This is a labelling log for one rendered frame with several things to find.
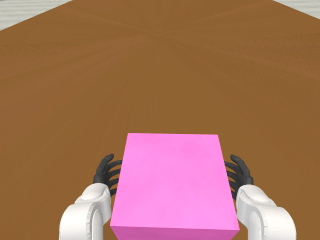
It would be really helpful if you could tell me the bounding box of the robot right forearm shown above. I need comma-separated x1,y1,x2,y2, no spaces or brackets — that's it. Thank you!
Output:
236,184,297,240

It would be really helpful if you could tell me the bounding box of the robot right hand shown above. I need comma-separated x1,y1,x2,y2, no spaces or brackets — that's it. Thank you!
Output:
224,154,254,201

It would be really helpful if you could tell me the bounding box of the robot left hand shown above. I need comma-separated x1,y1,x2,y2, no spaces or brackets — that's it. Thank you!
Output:
92,153,123,197

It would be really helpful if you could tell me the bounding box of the robot left forearm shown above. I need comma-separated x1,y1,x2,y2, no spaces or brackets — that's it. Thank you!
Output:
59,183,112,240

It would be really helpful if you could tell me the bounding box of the carton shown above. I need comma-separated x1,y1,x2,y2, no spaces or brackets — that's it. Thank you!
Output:
110,133,240,240

